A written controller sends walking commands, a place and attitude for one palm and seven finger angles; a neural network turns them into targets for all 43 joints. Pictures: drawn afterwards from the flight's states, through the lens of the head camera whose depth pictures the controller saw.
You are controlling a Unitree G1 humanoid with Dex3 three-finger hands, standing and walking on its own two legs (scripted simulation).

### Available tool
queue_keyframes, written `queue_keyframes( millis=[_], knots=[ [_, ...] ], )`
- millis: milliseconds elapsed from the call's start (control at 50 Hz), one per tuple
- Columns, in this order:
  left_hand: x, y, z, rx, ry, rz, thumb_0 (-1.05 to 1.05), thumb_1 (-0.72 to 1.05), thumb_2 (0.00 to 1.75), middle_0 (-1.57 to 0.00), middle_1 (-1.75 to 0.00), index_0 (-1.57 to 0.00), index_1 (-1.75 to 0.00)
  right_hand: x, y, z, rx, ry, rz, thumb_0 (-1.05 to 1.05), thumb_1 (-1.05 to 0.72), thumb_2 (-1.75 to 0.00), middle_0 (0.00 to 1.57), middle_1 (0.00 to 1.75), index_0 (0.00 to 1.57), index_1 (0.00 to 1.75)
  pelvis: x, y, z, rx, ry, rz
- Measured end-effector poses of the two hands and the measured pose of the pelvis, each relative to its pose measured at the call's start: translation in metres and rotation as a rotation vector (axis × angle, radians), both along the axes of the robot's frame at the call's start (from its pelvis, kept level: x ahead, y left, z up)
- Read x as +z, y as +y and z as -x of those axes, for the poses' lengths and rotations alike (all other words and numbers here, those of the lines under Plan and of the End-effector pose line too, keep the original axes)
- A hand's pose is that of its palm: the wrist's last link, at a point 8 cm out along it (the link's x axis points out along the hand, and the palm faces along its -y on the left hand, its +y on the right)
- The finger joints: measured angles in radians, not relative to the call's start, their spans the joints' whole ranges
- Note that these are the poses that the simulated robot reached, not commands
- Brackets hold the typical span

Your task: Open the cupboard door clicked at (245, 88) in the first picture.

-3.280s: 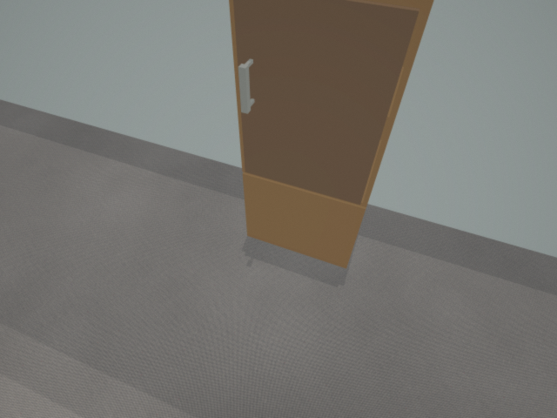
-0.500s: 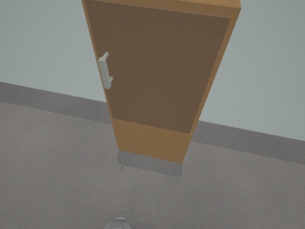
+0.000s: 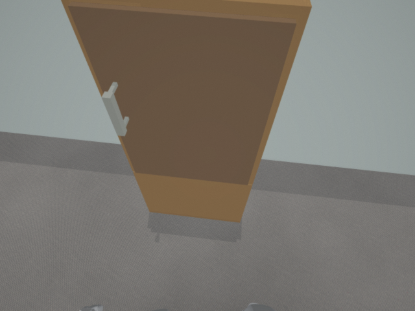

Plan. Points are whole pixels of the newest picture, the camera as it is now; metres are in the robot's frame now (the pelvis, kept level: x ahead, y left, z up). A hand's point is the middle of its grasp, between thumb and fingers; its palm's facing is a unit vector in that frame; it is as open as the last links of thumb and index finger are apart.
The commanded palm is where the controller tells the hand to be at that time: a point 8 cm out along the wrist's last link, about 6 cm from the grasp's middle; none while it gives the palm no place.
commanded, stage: come to a stop and stand still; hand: left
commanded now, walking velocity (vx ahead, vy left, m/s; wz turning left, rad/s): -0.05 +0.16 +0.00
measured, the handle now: (118, 109) +0.56 +0.26 +0.01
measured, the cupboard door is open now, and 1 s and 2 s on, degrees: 0 0 0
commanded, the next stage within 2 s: look again from close up in 0.82 s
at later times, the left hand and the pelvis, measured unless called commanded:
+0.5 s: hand out of the picture -0.01 +0.19 -0.18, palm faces +0.10 -0.97 -0.22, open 7.3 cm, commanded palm none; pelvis -0.03 -0.01 +0.00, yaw +2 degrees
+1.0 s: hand out of the picture -0.02 +0.16 -0.18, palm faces +0.02 -0.98 -0.17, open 7.3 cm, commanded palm none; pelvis -0.02 -0.01 +0.00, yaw +1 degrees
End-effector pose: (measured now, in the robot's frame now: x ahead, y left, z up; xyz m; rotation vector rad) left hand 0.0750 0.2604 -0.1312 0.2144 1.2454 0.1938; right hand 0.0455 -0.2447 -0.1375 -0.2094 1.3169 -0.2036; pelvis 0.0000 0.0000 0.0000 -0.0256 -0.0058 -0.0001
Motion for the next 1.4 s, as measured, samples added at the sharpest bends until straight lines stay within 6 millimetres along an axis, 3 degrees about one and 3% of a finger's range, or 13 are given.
queue_keyframes(
  millis=[120,240,520,640,740,860,980,1100,1220,1320,1400],
  knots=[
    [0.001,-0.039,0.004,-0.048,-0.012,-0.018,0.00,0.91,0.90,-0.20,-0.30,-0.20,-0.30,-0.019,-0.037,0.014,-0.052,0.020,-0.035,0.00,-0.91,-0.90,0.20,0.30,0.20,0.30,-0.009,-0.026,0.003,-0.008,0.003,-0.027],
    [0.006,-0.064,0.023,-0.023,0.003,0.020,0.00,0.91,0.90,-0.20,-0.30,-0.21,-0.30,-0.011,-0.040,0.025,-0.037,0.035,-0.055,0.00,-0.91,-0.90,0.20,0.30,0.19,0.30,0.001,-0.032,0.010,0.003,0.006,-0.046],
    [-0.015,-0.023,0.097,0.096,0.089,0.054,0.00,0.91,0.90,-0.20,-0.30,-0.21,-0.30,0.003,0.006,0.032,0.064,-0.012,-0.041,0.00,-0.91,-0.90,0.20,0.30,0.20,0.30,-0.001,-0.008,0.032,0.028,-0.016,-0.037],
    [-0.013,-0.026,0.123,0.096,0.153,0.067,0.00,0.91,0.90,-0.20,-0.30,-0.20,-0.30,0.002,0.011,0.036,0.055,-0.007,-0.051,0.01,-0.93,-0.90,0.20,0.30,0.20,0.30,0.002,-0.005,0.032,0.019,-0.028,-0.031],
    [-0.012,-0.036,0.134,0.084,0.204,0.086,0.00,0.91,0.90,-0.20,-0.30,-0.20,-0.30,0.003,0.011,0.044,0.035,0.009,-0.058,0.00,-0.92,-0.90,0.20,0.30,0.20,0.30,0.005,-0.005,0.030,0.013,-0.018,-0.028],
    [-0.014,-0.049,0.126,0.071,0.211,0.113,0.00,0.91,0.90,-0.20,-0.30,-0.20,-0.30,0.003,0.013,0.062,0.007,0.059,-0.061,0.00,-0.91,-0.90,0.20,0.30,0.20,0.30,0.006,-0.007,0.023,0.010,-0.015,-0.026],
    [-0.016,-0.052,0.103,0.025,0.153,0.110,0.00,0.91,0.90,-0.20,-0.30,-0.21,-0.30,0.001,0.012,0.070,-0.001,0.070,-0.067,0.00,-0.91,-0.90,0.20,0.30,0.20,0.30,0.003,-0.010,0.020,0.019,-0.010,-0.028],
    [-0.009,-0.025,0.066,0.008,0.022,0.024,0.00,0.91,0.90,-0.20,-0.30,-0.21,-0.30,-0.001,-0.015,0.046,-0.010,-0.041,-0.010,0.01,-0.91,-0.90,0.20,0.30,0.20,0.30,-0.004,-0.012,0.016,0.026,-0.022,-0.023],
    [0.008,-0.001,0.032,-0.013,-0.117,-0.047,0.00,0.91,0.90,-0.20,-0.30,-0.21,-0.30,0.010,-0.041,0.010,0.026,-0.165,0.045,0.01,-0.91,-0.90,0.20,0.30,0.20,0.30,-0.005,-0.014,0.022,0.027,-0.049,-0.025],
    [0.022,0.010,0.021,-0.035,-0.180,-0.077,0.00,0.91,0.90,-0.20,-0.30,-0.20,-0.30,0.024,-0.053,-0.009,0.071,-0.233,0.068,0.00,-0.91,-0.90,0.20,0.30,0.20,0.30,-0.002,-0.015,0.032,0.028,-0.057,-0.027],
    [0.028,0.015,0.024,-0.045,-0.187,-0.085,0.00,0.91,0.90,-0.20,-0.30,-0.20,-0.30,0.031,-0.057,-0.012,0.101,-0.247,0.075,0.00,-0.91,-0.90,0.20,0.30,0.20,0.30,0.000,-0.016,0.040,0.032,-0.056,-0.028]
  ],
)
